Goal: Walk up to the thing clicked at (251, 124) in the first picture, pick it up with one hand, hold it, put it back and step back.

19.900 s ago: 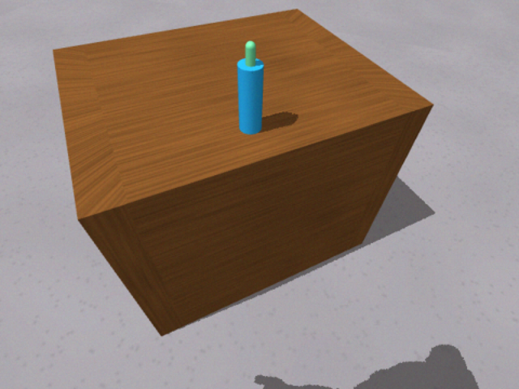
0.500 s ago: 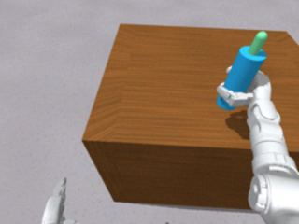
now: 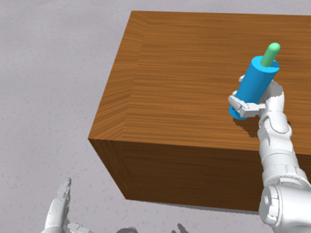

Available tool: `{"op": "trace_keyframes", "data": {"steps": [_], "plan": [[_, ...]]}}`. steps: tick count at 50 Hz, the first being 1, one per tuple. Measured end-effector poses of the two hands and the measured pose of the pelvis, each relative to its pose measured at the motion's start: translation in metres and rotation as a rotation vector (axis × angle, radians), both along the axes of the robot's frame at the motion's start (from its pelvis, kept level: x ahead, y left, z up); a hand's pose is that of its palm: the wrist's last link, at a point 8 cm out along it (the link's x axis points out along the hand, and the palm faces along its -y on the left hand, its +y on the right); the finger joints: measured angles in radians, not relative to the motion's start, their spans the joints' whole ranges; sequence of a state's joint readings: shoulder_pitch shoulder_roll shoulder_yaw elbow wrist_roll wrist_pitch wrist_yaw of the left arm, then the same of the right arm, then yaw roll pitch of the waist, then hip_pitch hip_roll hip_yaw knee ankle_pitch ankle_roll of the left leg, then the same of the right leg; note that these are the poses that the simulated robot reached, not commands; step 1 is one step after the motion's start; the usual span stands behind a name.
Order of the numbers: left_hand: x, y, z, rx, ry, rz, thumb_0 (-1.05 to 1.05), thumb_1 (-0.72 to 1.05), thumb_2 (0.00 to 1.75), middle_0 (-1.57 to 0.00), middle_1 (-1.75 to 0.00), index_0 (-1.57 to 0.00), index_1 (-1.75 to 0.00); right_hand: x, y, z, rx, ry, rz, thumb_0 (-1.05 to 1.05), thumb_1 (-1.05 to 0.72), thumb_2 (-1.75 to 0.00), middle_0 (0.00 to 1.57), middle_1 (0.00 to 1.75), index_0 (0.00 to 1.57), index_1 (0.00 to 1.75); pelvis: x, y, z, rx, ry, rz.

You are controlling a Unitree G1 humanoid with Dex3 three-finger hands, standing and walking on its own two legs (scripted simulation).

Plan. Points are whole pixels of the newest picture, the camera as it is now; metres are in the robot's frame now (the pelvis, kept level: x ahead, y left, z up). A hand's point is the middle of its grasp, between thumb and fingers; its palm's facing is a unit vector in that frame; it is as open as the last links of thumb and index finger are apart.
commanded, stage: lower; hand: right
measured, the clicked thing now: (254, 84) +0.45 -0.19 +0.14
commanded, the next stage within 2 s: loosen in 0.64 s
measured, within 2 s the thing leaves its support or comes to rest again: rests again in 0.42 s
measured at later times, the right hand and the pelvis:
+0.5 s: hand (242, 103) +0.45 -0.19 +0.07, palm faces +0.11 +0.99 +0.02, open 8.5 cm; pelvis +0.00 +0.00 -0.01, yaw +0 degrees
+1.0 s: hand (242, 105) +0.45 -0.19 +0.06, palm faces +0.11 +0.99 +0.03, open 8.6 cm; pelvis -0.01 +0.00 -0.03, yaw +0 degrees
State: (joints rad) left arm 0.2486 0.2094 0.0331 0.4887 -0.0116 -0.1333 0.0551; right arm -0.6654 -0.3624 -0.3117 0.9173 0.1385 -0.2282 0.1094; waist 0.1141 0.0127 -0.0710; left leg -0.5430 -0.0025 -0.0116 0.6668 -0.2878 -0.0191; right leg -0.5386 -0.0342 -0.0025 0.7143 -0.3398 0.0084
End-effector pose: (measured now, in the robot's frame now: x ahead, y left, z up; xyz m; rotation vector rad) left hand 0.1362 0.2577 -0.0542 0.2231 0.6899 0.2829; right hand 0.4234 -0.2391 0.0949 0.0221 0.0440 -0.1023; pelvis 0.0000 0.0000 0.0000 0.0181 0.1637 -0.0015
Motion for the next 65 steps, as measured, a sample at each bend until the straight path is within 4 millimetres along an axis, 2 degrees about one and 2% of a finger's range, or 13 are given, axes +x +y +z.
{"op": "trace_keyframes", "data": {"steps": [7, 13, 30, 43, 50, 55, 59, 65], "plan": [[0.002, -0.003, 0.000, -0.004, -0.012, -0.012, -0.01, -0.54, 0.05, -0.06, -0.05, -0.05, -0.05, 0.002, 0.000, -0.009, 0.001, 0.000, -0.002, -0.01, 0.26, -1.12, 0.81, 1.17, 0.83, 1.17, 0.001, 0.000, -0.004, 0.000, 0.016, -0.002], [0.002, 0.003, 0.004, 0.019, -0.025, -0.006, -0.01, -0.54, 0.06, -0.06, -0.05, -0.05, -0.05, 0.002, -0.001, -0.015, 0.005, -0.003, -0.007, -0.01, 0.26, -1.12, 0.81, 1.16, 0.83, 1.17, 0.002, 0.000, -0.007, 0.000, 0.025, -0.003], [-0.001, 0.003, -0.001, 0.029, -0.018, -0.015, -0.01, -0.54, 0.06, -0.06, -0.05, -0.05, -0.05, 0.001, -0.001, -0.035, 0.007, 0.000, -0.003, -0.01, 0.26, -1.12, 0.81, 1.16, 0.83, 1.17, -0.001, -0.001, -0.016, 0.002, 0.056, -0.001], [-0.005, 0.001, -0.002, 0.036, -0.028, -0.026, -0.01, -0.53, 0.04, -0.06, -0.05, -0.06, -0.04, -0.001, -0.003, -0.035, 0.006, -0.029, -0.007, -0.01, 0.26, -1.10, 0.84, 1.12, 0.86, 1.13, -0.007, -0.001, -0.023, 0.002, 0.067, -0.004], [-0.011, 0.002, -0.001, 0.039, -0.032, -0.030, -0.01, -0.50, 0.03, -0.06, -0.06, -0.07, -0.04, 0.000, -0.004, -0.035, 0.003, -0.027, -0.007, -0.01, 0.24, -0.85, 0.92, 0.96, 0.94, 0.96, -0.011, -0.001, -0.026, 0.002, 0.071, -0.004], [-0.015, 0.003, -0.002, 0.044, -0.028, -0.027, -0.01, -0.50, 0.03, -0.06, -0.06, -0.07, -0.04, 0.002, -0.004, -0.035, 0.001, -0.032, -0.006, -0.01, 0.31, -0.62, 0.93, 0.81, 0.93, 0.81, -0.013, -0.001, -0.027, 0.003, 0.075, -0.002], [-0.016, 0.003, -0.002, 0.046, -0.023, -0.026, -0.01, -0.51, 0.04, -0.06, -0.06, -0.07, -0.04, 0.003, -0.003, -0.036, 0.002, -0.028, -0.006, 0.00, 0.41, -0.44, 0.85, 0.66, 0.86, 0.66, -0.013, -0.001, -0.028, 0.002, 0.081, -0.001], [-0.013, 0.004, -0.002, 0.045, -0.026, -0.027, -0.01, -0.52, 0.05, -0.06, -0.05, -0.06, -0.05, 0.005, -0.003, -0.037, 0.003, -0.028, -0.012, -0.01, 0.52, -0.24, 0.65, 0.44, 0.65, 0.45, -0.010, 0.000, -0.028, 0.002, 0.082, 0.000]]}}
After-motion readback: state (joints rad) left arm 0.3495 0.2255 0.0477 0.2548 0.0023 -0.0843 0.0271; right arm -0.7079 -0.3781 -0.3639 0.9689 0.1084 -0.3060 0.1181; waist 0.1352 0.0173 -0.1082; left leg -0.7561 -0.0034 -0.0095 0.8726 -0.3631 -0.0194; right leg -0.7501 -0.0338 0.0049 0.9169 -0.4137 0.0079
